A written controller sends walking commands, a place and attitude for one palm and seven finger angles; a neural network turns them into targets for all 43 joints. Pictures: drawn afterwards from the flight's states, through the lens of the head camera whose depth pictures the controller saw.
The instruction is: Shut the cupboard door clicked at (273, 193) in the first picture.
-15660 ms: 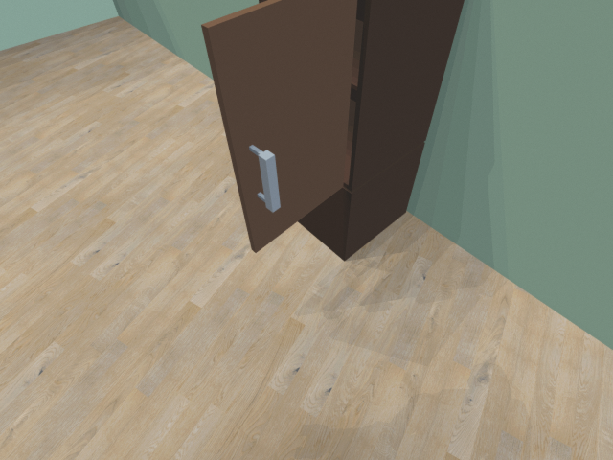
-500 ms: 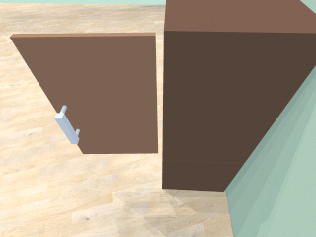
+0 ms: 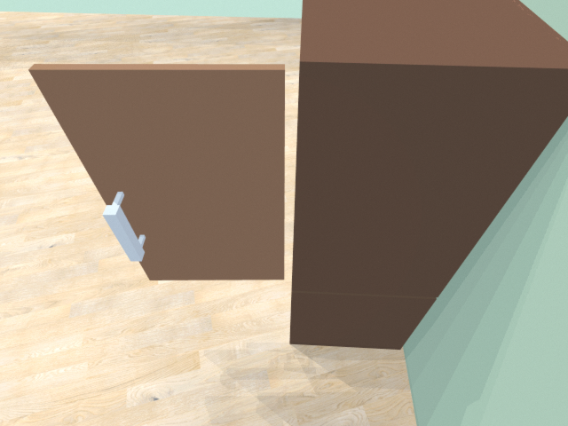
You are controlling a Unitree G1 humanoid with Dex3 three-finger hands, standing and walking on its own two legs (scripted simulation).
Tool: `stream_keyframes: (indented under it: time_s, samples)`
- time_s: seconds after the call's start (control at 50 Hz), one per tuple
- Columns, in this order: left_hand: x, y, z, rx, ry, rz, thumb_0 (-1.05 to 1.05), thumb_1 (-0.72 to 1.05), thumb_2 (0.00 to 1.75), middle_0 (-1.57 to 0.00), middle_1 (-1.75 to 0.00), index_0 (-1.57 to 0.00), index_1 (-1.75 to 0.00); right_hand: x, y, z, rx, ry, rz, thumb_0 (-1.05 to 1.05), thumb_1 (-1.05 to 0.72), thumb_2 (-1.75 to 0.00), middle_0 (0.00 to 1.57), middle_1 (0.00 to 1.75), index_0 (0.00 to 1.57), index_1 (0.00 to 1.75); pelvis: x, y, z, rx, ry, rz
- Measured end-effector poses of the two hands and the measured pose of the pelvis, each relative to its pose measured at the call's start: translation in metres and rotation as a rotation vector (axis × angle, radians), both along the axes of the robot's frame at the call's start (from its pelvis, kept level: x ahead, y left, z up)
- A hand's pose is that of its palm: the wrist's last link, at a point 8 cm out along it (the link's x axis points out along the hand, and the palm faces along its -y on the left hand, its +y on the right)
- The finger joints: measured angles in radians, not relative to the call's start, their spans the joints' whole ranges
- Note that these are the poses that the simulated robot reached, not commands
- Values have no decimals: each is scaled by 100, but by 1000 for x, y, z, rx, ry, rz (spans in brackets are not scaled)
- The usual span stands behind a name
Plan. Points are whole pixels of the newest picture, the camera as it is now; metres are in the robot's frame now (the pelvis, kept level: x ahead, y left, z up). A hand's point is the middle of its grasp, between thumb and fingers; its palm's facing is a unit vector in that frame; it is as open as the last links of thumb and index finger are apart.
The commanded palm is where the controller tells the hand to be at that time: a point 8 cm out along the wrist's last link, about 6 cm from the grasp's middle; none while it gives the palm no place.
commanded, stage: shuffle to correct the standing spot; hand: left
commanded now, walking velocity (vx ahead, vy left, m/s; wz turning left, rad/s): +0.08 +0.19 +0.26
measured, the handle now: (128, 227) +0.49 +0.36 -0.09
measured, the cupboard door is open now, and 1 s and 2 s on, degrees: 93 93 93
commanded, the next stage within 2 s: come to a stop and stand still in 0.92 s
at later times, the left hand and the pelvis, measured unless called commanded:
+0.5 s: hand out of the picture +0.01 +0.24 -0.18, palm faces +0.06 -0.97 -0.24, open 7.4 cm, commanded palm none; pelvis +0.01 +0.05 -0.01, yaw +1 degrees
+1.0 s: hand out of the picture +0.01 +0.26 -0.17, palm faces +0.16 -0.96 -0.22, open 7.4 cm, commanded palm none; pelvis +0.07 +0.09 +0.00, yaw +2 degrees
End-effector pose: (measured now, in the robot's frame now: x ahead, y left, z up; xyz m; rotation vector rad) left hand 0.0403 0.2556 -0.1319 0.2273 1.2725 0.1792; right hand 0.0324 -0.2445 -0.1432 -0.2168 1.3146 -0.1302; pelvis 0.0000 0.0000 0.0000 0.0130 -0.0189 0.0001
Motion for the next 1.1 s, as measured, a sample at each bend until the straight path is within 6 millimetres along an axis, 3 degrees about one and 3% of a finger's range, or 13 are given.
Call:
stream_keyframes:
  time_s: [0.18,0.38,0.5,0.62,0.7,0.88,1.02,1.1]
  samples:
    - [-22,0,-7,-21,18,58,0,90,90,-20,-30,-20,-30,-14,13,-5,5,48,10,0,-91,-90,20,30,20,30,-3,10,-4,-8,3,25]
    - [-58,24,-23,-54,145,117,0,90,90,-20,-30,-20,-30,-28,59,-7,21,85,-5,0,-91,-90,20,30,20,30,4,44,-10,13,14,21]
    - [-35,29,-14,-36,133,91,1,90,90,-19,-30,-20,-30,-47,84,-12,80,150,-22,0,-91,-90,20,30,20,30,10,49,-8,18,24,25]
    - [2,21,-12,-4,25,84,1,91,90,-19,-30,-20,-30,-47,87,-32,139,198,-31,0,-90,-90,20,30,20,30,23,43,-18,38,21,26]
    - [2,20,-1,4,-4,123,0,92,90,-20,-30,-20,-30,-19,79,-28,132,178,-7,0,-91,-90,20,30,20,30,33,43,-10,39,8,52]
    - [-28,27,7,-38,112,162,0,91,90,-20,-30,-20,-30,79,75,-2,81,-20,30,0,-91,-90,20,30,20,30,52,62,6,61,17,36]
    - [-41,64,-12,-68,194,208,0,90,90,-20,-30,-20,-30,142,109,7,32,-105,93,0,-91,-90,19,30,20,30,69,100,-4,38,19,35]
    - [-34,98,-37,-63,231,206,0,90,90,-20,-30,-20,-30,162,136,0,-1,-154,105,0,-91,-90,20,30,20,30,78,123,-22,20,14,44]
